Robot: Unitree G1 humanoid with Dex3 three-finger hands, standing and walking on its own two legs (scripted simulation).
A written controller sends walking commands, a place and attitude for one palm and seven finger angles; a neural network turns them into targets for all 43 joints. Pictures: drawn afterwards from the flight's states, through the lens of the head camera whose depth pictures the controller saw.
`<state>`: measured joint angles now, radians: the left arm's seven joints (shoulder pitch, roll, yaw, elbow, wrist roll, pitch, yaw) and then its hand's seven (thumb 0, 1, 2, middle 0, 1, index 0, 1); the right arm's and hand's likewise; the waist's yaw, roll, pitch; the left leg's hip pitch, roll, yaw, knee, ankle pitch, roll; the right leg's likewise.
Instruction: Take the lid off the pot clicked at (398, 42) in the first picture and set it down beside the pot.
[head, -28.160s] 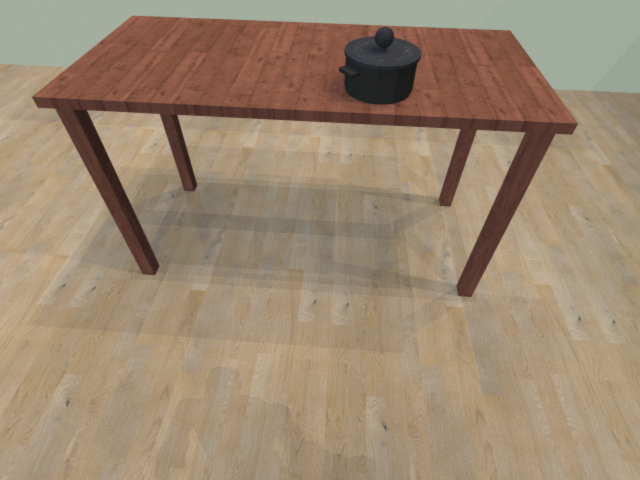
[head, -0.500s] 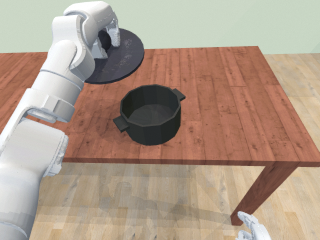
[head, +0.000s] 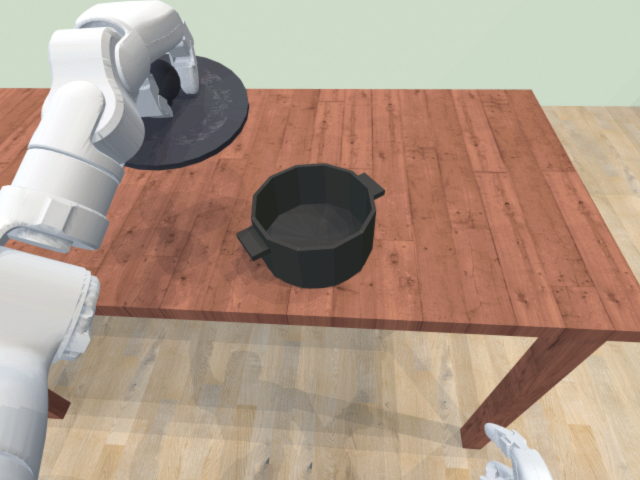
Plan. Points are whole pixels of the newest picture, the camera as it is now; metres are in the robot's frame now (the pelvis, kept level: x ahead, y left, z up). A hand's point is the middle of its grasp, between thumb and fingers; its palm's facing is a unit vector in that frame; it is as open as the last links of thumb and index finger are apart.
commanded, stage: move the lid sideways beside the pot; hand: left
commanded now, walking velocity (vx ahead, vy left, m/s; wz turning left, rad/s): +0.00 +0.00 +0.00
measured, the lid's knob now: (158, 81) +0.48 +0.19 +0.27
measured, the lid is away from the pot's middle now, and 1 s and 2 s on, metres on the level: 0.17 0.23 0.23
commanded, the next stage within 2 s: lower the lid onto the table in 0.74 s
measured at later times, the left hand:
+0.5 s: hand (101, 83) +0.45 +0.24 +0.28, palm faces -0.12 -0.02 -0.99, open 6.7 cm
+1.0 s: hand (99, 87) +0.46 +0.25 +0.27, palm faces -0.15 -0.03 -0.99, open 6.7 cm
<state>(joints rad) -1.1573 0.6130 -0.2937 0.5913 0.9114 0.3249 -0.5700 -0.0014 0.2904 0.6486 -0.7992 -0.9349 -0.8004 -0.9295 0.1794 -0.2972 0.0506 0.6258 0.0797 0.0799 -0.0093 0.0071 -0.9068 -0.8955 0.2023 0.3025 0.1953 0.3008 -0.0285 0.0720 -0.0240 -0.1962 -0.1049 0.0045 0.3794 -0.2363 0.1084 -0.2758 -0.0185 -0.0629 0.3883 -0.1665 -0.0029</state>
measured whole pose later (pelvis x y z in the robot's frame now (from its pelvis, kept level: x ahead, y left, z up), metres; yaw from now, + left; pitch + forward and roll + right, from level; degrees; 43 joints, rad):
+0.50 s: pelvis +0.00 +0.00 +0.00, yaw +0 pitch +4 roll -1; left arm -1.16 0.72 -0.21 0.66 0.93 0.25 -0.59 0.00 0.29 0.65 -0.80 -0.93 -0.80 -0.93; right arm 0.21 -0.30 0.05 0.63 0.09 0.11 -0.01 0.01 -0.91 -0.90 0.20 0.30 0.20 0.30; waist -0.04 0.07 -0.02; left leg -0.20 -0.10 0.00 0.38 -0.24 0.11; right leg -0.27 -0.01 -0.06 0.36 -0.15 0.00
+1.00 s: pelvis +0.01 +0.01 +0.00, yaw +0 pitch +5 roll -2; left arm -1.16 0.72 -0.19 0.73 0.94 0.25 -0.58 0.00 0.29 0.65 -0.80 -0.94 -0.80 -0.93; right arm 0.22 -0.30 0.05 0.63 0.09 0.12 0.00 0.01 -0.91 -0.90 0.20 0.30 0.20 0.30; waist -0.05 0.08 -0.03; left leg -0.21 -0.10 0.01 0.38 -0.24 0.12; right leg -0.28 -0.01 -0.06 0.36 -0.15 0.00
